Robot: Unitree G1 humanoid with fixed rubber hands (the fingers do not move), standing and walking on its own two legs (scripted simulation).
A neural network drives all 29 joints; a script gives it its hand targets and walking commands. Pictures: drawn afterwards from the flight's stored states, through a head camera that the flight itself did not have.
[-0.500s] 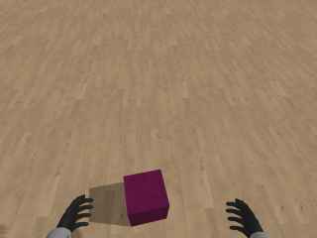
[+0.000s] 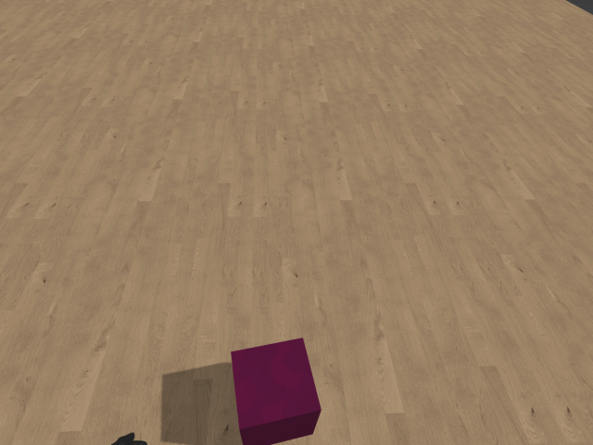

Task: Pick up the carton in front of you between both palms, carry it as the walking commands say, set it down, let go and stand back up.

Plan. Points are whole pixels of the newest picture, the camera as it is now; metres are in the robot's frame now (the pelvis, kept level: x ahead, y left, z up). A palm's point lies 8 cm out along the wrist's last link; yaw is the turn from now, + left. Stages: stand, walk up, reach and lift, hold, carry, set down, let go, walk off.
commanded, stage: stand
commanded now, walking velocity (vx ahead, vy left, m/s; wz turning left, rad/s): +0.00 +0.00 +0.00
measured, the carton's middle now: (273, 394) +0.40 +0.04 -0.64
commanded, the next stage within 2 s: none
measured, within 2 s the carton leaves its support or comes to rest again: neither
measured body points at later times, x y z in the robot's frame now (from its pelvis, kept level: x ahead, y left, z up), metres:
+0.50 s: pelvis +0.02 +0.01 +0.00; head +0.02 +0.02 +0.45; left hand +0.05 +0.27 -0.14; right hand +0.05 -0.25 -0.13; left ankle -0.04 +0.11 -0.73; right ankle -0.06 -0.12 -0.73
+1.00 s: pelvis -0.01 +0.01 +0.00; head -0.01 +0.02 +0.45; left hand -0.04 +0.24 -0.16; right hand -0.03 -0.22 -0.15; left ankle -0.04 +0.11 -0.73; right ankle -0.06 -0.12 -0.73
